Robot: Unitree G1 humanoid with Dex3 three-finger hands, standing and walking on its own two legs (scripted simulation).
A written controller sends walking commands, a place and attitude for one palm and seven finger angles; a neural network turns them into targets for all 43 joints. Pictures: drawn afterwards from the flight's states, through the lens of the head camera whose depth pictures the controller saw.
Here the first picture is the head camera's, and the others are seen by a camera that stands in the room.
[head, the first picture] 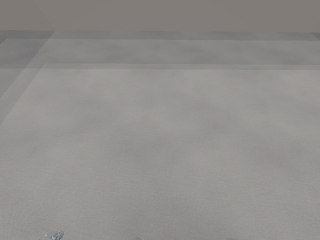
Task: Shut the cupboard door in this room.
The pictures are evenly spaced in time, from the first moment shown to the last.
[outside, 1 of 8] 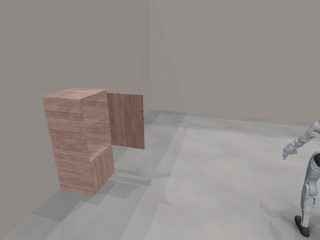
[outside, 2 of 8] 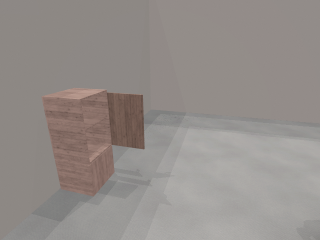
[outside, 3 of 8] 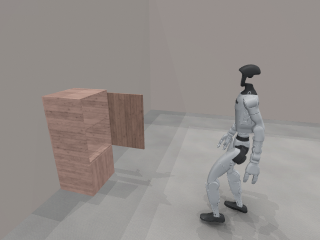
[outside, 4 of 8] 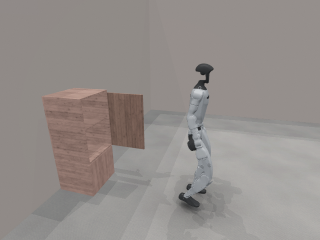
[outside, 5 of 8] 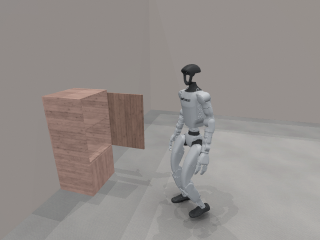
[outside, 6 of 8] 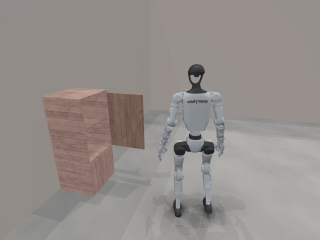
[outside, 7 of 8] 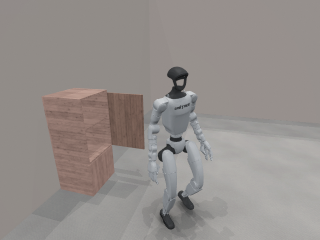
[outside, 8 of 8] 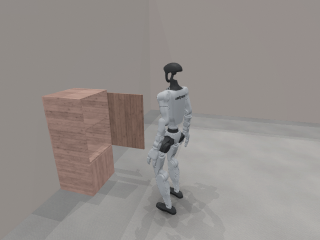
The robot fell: no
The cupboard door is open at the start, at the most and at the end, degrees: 90 90 90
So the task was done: no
